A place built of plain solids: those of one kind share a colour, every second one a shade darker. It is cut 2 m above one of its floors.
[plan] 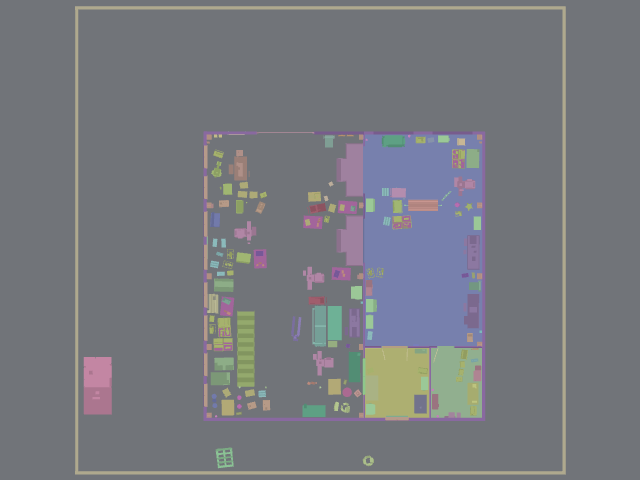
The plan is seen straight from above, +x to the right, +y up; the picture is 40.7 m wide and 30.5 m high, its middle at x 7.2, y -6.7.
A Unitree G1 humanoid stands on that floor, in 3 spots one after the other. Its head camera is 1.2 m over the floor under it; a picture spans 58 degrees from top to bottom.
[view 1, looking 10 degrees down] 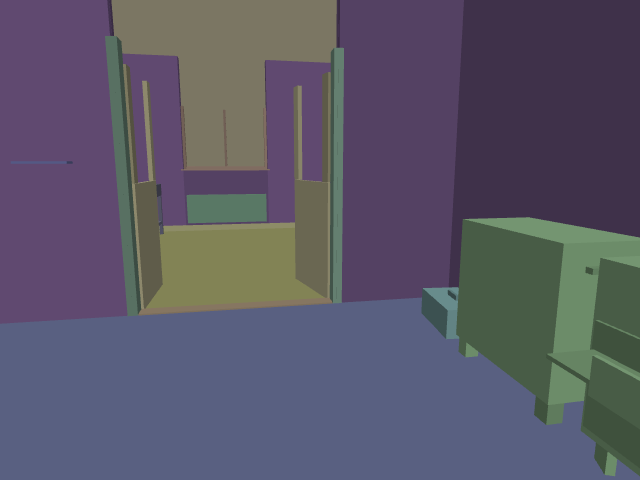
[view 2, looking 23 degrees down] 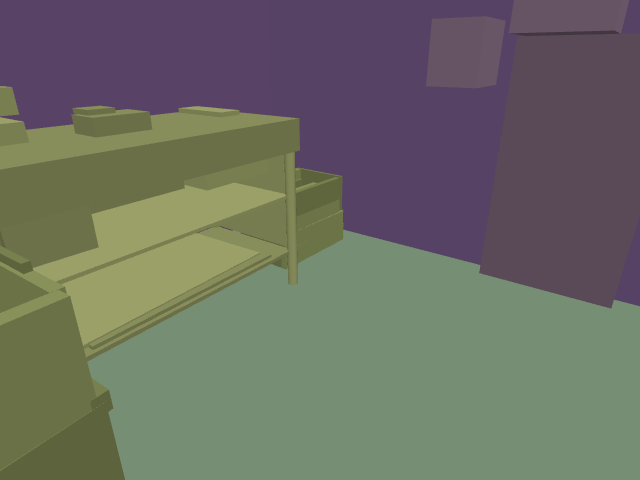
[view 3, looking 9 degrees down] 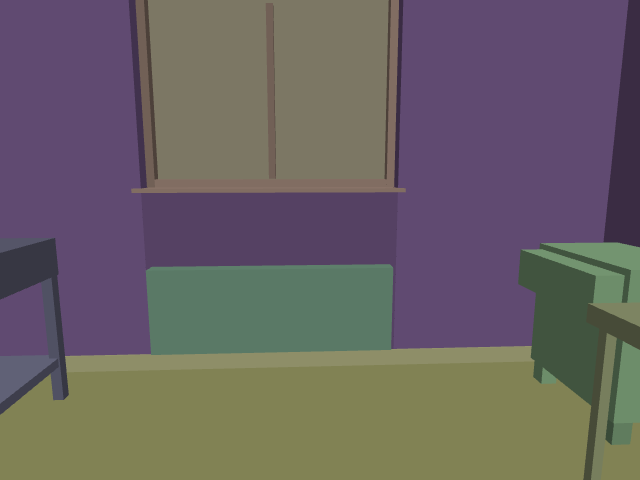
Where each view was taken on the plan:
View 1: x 11.95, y -9.90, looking -101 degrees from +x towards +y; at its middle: door_leaf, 3.95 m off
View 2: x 15.20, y -15.45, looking -54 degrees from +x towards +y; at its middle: euro_bin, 2.85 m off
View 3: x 11.95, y -15.45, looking -93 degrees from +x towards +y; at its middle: wall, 2.59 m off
